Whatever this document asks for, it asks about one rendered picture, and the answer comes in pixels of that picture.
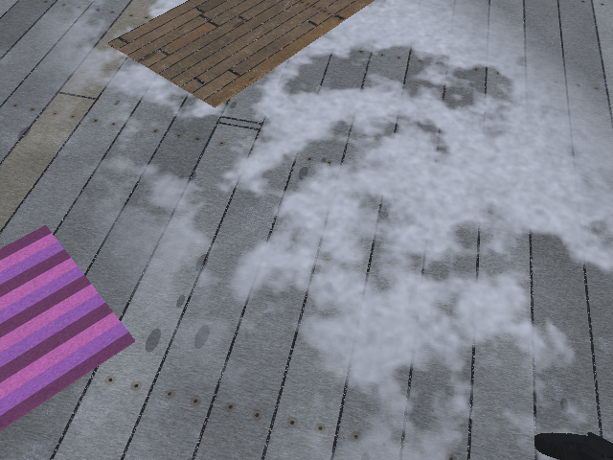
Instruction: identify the right robot hand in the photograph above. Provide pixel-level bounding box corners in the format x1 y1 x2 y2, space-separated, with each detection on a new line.
534 432 613 460

